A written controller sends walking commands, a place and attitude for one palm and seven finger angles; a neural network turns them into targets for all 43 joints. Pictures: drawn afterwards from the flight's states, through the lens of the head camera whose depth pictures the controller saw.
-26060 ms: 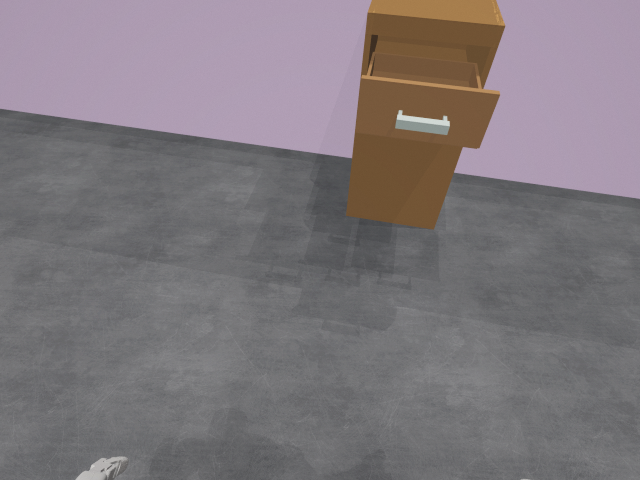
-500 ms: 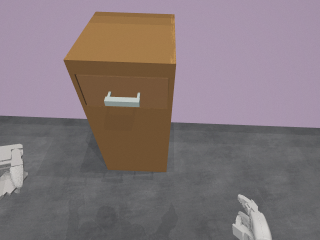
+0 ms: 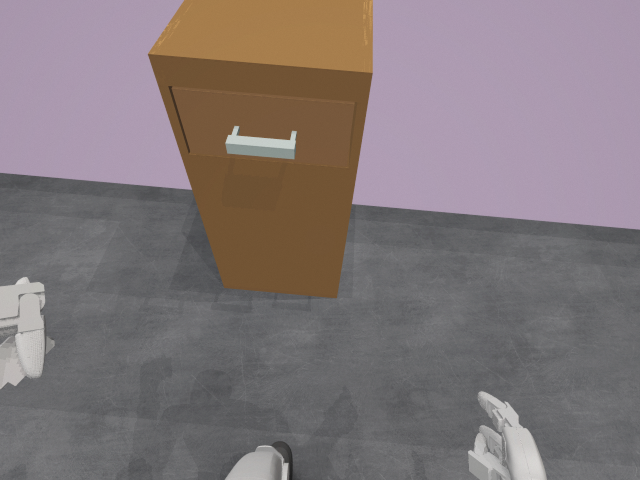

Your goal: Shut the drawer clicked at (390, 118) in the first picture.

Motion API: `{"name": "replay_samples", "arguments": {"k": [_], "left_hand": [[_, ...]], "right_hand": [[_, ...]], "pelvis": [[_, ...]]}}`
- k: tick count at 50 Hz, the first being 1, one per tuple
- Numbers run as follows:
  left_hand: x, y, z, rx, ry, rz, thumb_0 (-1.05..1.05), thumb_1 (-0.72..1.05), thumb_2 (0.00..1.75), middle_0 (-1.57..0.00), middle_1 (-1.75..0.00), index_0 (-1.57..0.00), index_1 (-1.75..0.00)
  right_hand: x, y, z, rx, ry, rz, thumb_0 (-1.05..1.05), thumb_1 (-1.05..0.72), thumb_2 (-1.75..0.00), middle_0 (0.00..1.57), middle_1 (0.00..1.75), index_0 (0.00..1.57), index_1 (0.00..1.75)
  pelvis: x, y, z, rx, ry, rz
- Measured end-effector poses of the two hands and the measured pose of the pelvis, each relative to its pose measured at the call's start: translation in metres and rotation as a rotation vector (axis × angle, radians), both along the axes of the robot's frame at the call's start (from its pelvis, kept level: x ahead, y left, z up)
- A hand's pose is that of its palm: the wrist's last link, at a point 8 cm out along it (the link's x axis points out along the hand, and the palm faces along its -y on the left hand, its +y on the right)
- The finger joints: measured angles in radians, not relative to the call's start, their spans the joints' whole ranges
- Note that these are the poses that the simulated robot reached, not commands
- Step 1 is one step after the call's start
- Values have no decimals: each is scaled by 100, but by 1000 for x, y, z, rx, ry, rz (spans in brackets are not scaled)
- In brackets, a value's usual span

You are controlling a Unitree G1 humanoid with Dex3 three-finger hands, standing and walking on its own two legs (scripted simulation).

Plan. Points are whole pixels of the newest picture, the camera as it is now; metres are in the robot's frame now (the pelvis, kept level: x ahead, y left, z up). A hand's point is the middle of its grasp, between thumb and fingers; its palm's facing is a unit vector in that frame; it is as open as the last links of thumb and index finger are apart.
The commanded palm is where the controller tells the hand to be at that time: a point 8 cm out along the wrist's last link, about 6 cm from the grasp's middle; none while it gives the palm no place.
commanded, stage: step back with the hand held close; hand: left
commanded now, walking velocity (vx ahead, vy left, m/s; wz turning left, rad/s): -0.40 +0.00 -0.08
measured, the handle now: (263, 140) +0.72 +0.15 -0.05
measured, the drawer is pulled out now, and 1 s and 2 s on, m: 0.00 0.00 0.00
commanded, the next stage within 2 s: stop stepping back and stand still in 0.16 s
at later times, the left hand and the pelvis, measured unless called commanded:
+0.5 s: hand out of the picture +0.08 +0.30 +0.19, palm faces +0.29 -0.86 -0.42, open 3.3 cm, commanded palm +0.02 +0.35 +0.19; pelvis -0.10 +0.06 +0.01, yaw +1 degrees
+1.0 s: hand out of the picture +0.02 +0.33 +0.21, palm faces +0.17 -0.86 -0.48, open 3.2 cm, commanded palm -0.02 +0.39 +0.19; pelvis -0.18 +0.13 +0.03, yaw -6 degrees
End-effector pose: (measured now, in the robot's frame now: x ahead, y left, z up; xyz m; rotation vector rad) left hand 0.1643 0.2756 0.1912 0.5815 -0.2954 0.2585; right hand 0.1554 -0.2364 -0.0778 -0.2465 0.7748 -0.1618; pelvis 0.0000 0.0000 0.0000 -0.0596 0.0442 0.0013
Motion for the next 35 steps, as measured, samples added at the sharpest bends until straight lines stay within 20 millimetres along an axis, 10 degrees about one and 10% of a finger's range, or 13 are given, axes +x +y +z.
{"name": "replay_samples", "arguments": {"k": [7,20,29,35], "left_hand": [[-32,-1,7,-9,-41,-79,1,89,90,-141,-160,-141,-160],[-65,70,-3,-88,-61,-14,1,89,90,-141,-160,-141,-160],[-164,66,23,15,-179,-119,1,89,90,-141,-160,-141,-160],[-168,133,10,-141,-387,39,0,89,90,-141,-160,-141,-160]], "right_hand": [[-13,6,16,-9,-66,-15,1,-90,-90,21,30,21,30],[-67,57,35,-52,-76,-7,1,-91,-90,20,30,20,30],[-115,98,17,-18,-111,69,1,-90,-90,21,31,21,30],[-159,120,5,-50,-71,-1,1,-90,-90,21,30,21,30]], "pelvis": [[-22,7,1,-16,-50,1],[-72,55,9,-64,-57,3],[-129,79,-18,-7,-62,-45],[-140,110,-26,-4,-65,-17]]}}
